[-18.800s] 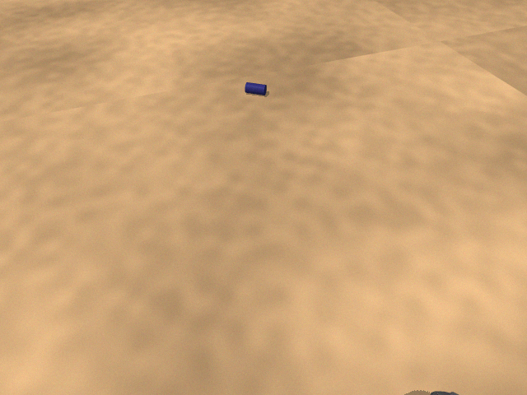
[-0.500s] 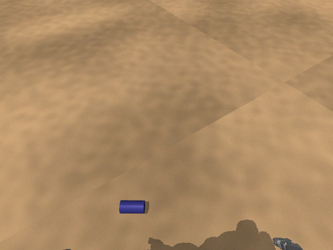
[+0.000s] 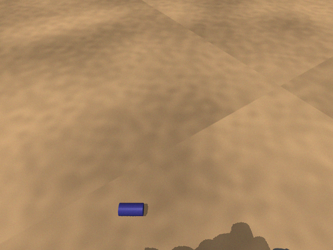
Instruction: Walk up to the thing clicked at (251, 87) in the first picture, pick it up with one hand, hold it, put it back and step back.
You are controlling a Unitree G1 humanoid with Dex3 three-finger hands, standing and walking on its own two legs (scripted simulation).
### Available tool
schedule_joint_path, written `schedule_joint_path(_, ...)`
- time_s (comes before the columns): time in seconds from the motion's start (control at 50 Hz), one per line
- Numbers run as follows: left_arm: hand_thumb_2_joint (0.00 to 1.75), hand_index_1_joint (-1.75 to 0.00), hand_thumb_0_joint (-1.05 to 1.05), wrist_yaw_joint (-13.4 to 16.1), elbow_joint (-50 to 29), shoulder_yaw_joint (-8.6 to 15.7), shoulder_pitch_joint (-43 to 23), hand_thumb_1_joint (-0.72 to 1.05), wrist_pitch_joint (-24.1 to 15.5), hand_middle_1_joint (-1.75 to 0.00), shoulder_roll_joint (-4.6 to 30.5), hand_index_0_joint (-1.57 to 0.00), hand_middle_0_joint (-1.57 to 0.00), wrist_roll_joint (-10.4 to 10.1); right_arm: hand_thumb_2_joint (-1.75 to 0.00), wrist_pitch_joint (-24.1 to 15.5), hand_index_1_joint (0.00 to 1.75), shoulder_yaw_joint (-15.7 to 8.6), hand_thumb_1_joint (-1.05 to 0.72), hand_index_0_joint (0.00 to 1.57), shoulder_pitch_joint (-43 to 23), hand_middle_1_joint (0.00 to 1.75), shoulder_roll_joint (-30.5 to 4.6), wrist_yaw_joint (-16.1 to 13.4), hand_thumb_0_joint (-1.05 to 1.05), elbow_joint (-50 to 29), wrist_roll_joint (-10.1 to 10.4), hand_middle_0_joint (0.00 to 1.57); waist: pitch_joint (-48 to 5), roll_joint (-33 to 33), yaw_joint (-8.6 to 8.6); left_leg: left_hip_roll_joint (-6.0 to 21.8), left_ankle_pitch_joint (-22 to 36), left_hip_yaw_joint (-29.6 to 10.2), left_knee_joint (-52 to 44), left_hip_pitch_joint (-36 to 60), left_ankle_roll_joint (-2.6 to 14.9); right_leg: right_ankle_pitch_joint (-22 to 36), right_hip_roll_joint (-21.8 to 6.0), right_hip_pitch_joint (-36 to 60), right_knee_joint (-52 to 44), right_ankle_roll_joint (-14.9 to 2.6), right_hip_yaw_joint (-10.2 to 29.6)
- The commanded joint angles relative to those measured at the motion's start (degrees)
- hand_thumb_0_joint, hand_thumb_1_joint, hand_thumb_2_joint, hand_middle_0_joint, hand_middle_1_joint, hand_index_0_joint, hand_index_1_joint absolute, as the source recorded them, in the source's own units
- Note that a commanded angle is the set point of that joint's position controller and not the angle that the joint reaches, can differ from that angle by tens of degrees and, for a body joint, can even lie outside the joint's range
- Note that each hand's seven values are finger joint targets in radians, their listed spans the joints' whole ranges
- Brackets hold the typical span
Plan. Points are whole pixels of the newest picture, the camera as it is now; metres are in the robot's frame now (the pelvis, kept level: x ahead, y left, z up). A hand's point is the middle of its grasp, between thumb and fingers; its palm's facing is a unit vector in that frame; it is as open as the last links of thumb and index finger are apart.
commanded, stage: walk up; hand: left
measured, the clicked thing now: (131, 209) +0.45 +0.21 -0.75
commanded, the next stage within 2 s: stand in 0.10 s
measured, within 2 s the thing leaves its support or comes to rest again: neither
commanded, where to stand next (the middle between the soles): +0.06 -0.02 m, yaw -2 degrees
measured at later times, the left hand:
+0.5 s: hand out of the picture +0.08 +0.26 -0.16, palm faces -0.03 -0.94 -0.33, open 7.3 cm
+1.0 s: hand out of the picture +0.11 +0.25 -0.16, palm faces -0.04 -0.94 -0.33, open 7.3 cm
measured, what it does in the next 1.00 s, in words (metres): stands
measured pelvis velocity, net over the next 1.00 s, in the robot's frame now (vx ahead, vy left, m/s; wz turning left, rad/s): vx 0.03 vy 0.01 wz -0.02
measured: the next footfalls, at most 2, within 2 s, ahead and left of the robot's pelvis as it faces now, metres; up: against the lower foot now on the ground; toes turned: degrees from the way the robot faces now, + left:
none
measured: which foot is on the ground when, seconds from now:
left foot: down 0.00-1.00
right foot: down 0.00-1.00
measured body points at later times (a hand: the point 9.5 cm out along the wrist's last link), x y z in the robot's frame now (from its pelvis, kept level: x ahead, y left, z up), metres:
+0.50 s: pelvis +0.02 +0.01 +0.00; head +0.03 +0.01 +0.45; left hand +0.08 +0.30 -0.14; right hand +0.09 -0.29 -0.13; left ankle +0.05 +0.10 -0.75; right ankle +0.00 -0.11 -0.75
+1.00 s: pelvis +0.03 +0.01 +0.00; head +0.04 +0.01 +0.45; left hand +0.12 +0.30 -0.13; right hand +0.11 -0.30 -0.13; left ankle +0.05 +0.10 -0.75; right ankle +0.00 -0.11 -0.75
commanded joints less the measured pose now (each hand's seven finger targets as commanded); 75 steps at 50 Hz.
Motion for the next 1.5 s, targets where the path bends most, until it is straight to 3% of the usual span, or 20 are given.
schedule_joint_path(0.0,0.90,-0.30,0.00,0.66,-3.08,2.10,-1.53,0.90,-1.70,-0.30,11.53,-0.20,-0.20,0.22,-0.90,-1.21,0.30,-2.26,-0.90,0.20,-3.14,0.30,-12.87,-0.59,0.00,-3.60,0.41,0.20,-4.88,1.05,-0.21,8.08,-0.81,-8.02,-3.56,1.56,0.70,-0.74,-7.64,0.25,-3.86,-1.08,7.80)
schedule_joint_path(0.12,0.90,-0.30,0.00,1.12,-2.79,1.24,-1.50,0.90,-2.75,-0.30,11.69,-0.20,-0.20,0.78,-0.90,-0.69,0.30,-1.95,-0.90,0.20,-3.32,0.30,-11.92,-0.30,0.00,-3.42,0.07,0.20,-5.25,1.69,-0.27,8.08,0.56,-7.54,-3.61,3.57,0.51,-0.87,-8.35,0.05,-4.19,-0.64,8.16)
schedule_joint_path(0.24,0.90,-0.30,0.00,1.27,-2.61,0.78,-0.73,0.90,-2.89,-0.30,11.72,-0.20,-0.20,0.75,-0.90,-0.41,0.30,-2.04,-0.90,0.20,-3.02,0.30,-12.66,0.03,0.00,-3.46,0.15,0.20,-2.53,0.73,-0.32,7.99,-4.16,-8.16,-5.07,2.11,0.60,-3.45,-7.93,-1.85,-3.90,-0.33,7.75)
schedule_joint_path(0.58,0.90,-0.30,0.00,1.77,-3.30,0.45,-0.70,0.90,-3.05,-0.30,11.60,-0.20,-0.20,0.42,-0.90,-0.71,0.30,-2.01,-0.90,0.20,-2.21,0.30,-12.77,-0.26,0.00,-3.13,0.21,0.20,-6.45,0.55,0.05,8.59,11.53,-6.78,-2.59,5.86,0.47,6.95,-8.54,2.43,-2.36,-0.12,7.33)
schedule_joint_path(0.64,0.90,-0.30,0.00,1.78,-3.12,0.47,-0.70,0.90,-2.85,-0.30,11.63,-0.20,-0.20,0.46,-0.90,-0.56,0.30,-1.83,-0.90,0.20,-2.12,0.30,-12.54,-0.31,0.00,-3.02,0.39,0.20,-5.25,0.90,-0.21,8.32,8.73,-6.77,-3.33,5.31,0.36,5.25,-8.34,2.02,-3.12,-0.03,7.49)
schedule_joint_path(0.7,0.90,-0.30,0.00,1.90,-3.48,0.54,-0.87,0.90,-2.86,-0.30,11.92,-0.20,-0.20,0.54,-0.90,-0.56,0.30,-2.07,-0.90,0.20,-2.50,0.30,-12.65,-0.30,0.00,-3.28,0.27,0.20,-6.37,0.31,0.06,8.71,11.18,-6.64,-2.57,6.66,0.53,7.03,-8.53,2.24,-2.63,-0.07,7.16)
schedule_joint_path(0.84,0.90,-0.30,0.00,1.89,-3.50,0.45,-1.55,0.90,-2.81,-0.30,11.51,-0.20,-0.20,0.48,-0.90,-0.49,0.30,-2.06,-0.90,0.20,-2.62,0.30,-12.89,-0.31,0.00,-3.30,0.34,0.20,-4.71,1.14,-0.22,8.43,8.57,-6.68,-3.50,5.17,0.29,4.83,-8.48,2.18,-3.75,-0.08,7.43)
schedule_joint_path(1.08,0.90,-0.30,0.00,1.91,-4.00,0.66,-1.66,0.90,-2.85,-0.30,11.88,-0.20,-0.20,0.53,-0.90,-0.60,0.30,-2.12,-0.90,0.20,-2.04,0.30,-12.72,-0.42,0.00,-3.62,0.36,0.20,-6.08,0.55,-0.33,8.70,11.33,-6.35,-3.23,7.19,0.49,7.26,-8.59,2.89,-3.32,-0.27,7.27)
schedule_joint_path(1.14,0.90,-0.30,0.00,1.88,-3.64,0.64,-1.48,0.90,-2.71,-0.30,11.88,-0.20,-0.20,0.55,-0.90,-0.56,0.30,-2.05,-0.90,0.20,-2.41,0.30,-12.73,-0.46,0.00,-3.58,0.47,0.20,-4.19,0.80,-0.38,8.34,8.28,-6.59,-4.05,5.85,0.27,4.51,-8.49,2.06,-3.92,-0.21,7.44)
schedule_joint_path(1.32,0.90,-0.30,0.00,1.80,-3.60,0.60,-0.89,0.90,-2.80,-0.30,11.94,-0.20,-0.20,0.61,-0.90,-0.49,0.30,-1.91,-0.90,0.20,-2.22,0.30,-12.51,-0.39,0.00,-3.48,0.45,0.20,-4.43,0.62,-0.38,8.14,6.21,-6.56,-4.12,6.30,0.37,3.86,-8.56,1.55,-4.00,-0.46,7.72)
schedule_joint_path(1.4,0.90,-0.30,0.00,1.97,-3.87,0.54,-1.07,0.90,-2.85,-0.30,12.11,-0.20,-0.20,0.57,-0.90,-0.47,0.30,-1.97,-0.90,0.20,-2.28,0.30,-12.59,-0.36,0.00,-3.66,0.31,0.20,-4.79,0.32,-0.37,8.40,8.67,-6.58,-3.53,6.57,0.58,5.01,-8.61,1.74,-3.90,-0.38,7.58)
schedule_joint_path(1.48,0.90,-0.30,0.00,1.84,-3.60,0.57,-0.54,0.90,-2.67,-0.30,11.92,-0.20,-0.20,0.53,-0.90,-0.49,0.30,-1.90,-0.90,0.20,-2.37,0.30,-12.80,-0.43,0.00,-3.48,0.35,0.20,-4.39,1.13,-0.12,8.25,7.41,-6.61,-3.90,6.24,0.38,4.20,-8.56,1.71,-3.71,-0.43,7.62)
